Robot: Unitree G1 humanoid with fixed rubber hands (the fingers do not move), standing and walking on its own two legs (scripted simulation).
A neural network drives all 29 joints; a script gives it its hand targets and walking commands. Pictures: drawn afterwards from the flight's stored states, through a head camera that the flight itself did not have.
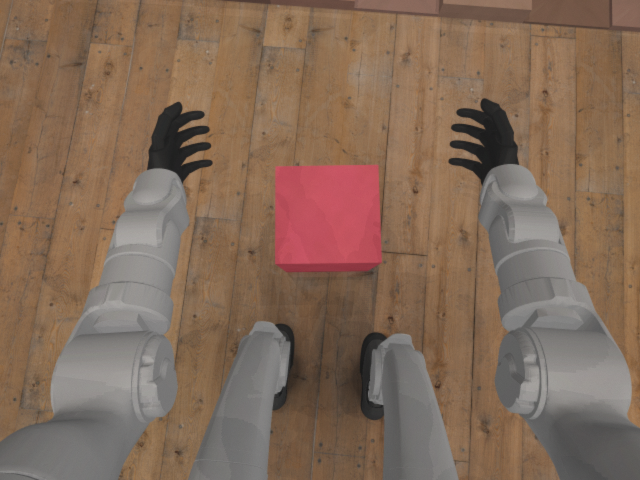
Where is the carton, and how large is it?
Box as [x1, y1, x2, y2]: [275, 165, 381, 271]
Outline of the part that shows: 377,165 275,166 275,263 286,271 345,271 368,270 381,262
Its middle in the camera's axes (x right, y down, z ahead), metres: +0.02 -0.04 +0.90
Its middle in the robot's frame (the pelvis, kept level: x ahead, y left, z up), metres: +0.47 +0.03 -0.52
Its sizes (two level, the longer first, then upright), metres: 0.210 0.200 0.250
